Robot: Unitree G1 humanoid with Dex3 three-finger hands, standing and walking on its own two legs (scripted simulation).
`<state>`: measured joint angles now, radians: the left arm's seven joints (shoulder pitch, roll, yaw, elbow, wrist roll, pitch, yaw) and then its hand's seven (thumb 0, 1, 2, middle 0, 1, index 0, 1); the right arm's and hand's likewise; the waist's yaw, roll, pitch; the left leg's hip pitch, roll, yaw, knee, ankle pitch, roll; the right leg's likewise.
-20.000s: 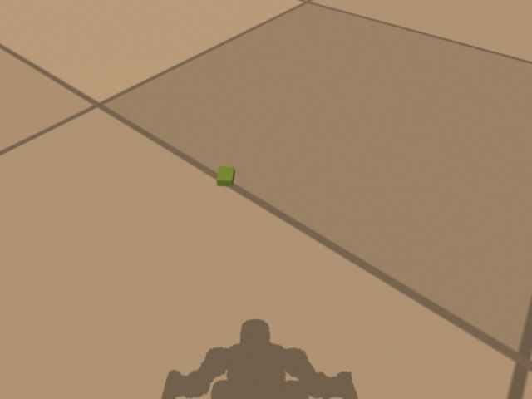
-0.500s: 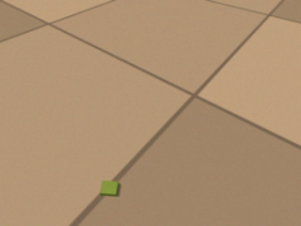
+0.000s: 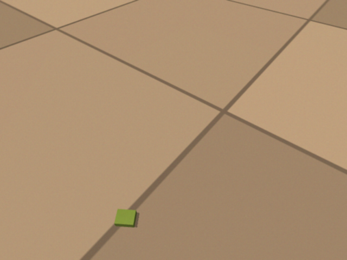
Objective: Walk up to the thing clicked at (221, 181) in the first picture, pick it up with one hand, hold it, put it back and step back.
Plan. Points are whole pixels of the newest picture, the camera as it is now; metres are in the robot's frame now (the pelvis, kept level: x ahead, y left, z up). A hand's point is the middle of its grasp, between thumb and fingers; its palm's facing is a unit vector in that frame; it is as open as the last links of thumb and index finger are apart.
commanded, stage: stand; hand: left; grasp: from above
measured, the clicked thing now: (125, 218) +0.48 +0.27 -0.76
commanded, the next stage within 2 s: rise first in 0.56 s
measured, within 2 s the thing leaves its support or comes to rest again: neither
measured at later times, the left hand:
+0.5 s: hand out of the picture +0.07 +0.26 -0.16, palm faces -0.02 -0.94 -0.35, open 7.4 cm
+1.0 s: hand out of the picture +0.17 +0.26 -0.17, palm faces -0.04 -0.93 -0.36, open 10.8 cm
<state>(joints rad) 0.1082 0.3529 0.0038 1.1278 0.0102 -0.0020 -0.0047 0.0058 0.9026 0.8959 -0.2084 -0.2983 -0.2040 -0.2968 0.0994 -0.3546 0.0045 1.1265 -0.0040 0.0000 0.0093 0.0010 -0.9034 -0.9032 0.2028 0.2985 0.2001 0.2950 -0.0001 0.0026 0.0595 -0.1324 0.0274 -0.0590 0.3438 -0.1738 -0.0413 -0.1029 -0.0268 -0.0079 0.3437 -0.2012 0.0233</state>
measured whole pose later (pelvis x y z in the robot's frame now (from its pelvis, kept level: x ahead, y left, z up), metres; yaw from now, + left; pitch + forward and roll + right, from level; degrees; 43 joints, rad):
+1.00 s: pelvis -0.01 +0.01 -0.03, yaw -1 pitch +7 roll -1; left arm -0.03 0.34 0.16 0.96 0.12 0.08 -0.02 0.00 0.14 0.93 -0.13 -0.87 -0.14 -0.85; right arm 0.23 -0.24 -0.03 0.75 0.02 -0.04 -0.02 0.00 -0.90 -0.90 0.20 0.30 0.20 0.29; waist -0.03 -0.01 -0.02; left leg -0.52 0.03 -0.04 0.71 -0.32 -0.04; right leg -0.49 -0.02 0.02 0.69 -0.33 0.03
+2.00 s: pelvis -0.02 +0.02 -0.14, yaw -2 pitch +22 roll -3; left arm 0.26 0.37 0.13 0.38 0.29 0.22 0.00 0.00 -0.55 0.96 -0.13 -0.98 -0.11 -0.99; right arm 0.18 -0.23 -0.02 0.53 0.00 -0.18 -0.03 0.01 -0.92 -0.91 0.20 0.30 0.20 0.30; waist -0.04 0.01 -0.15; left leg -1.17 0.02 -0.09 1.36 -0.58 -0.03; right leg -1.12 -0.01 0.00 1.31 -0.59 0.04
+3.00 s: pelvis -0.09 +0.04 -0.43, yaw -9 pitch +32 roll -11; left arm -0.85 0.88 0.18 1.29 1.28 -0.39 0.26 0.00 -0.45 0.98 -0.16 -0.87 -0.14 -0.88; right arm 0.13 -0.27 0.03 0.75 -0.12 0.02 0.11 0.00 -0.89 -0.90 0.20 0.30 0.20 0.29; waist -0.17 -0.03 -0.05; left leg -2.26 -0.03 -0.18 2.35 -0.66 -0.02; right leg -2.14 0.04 -0.02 2.24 -0.68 0.06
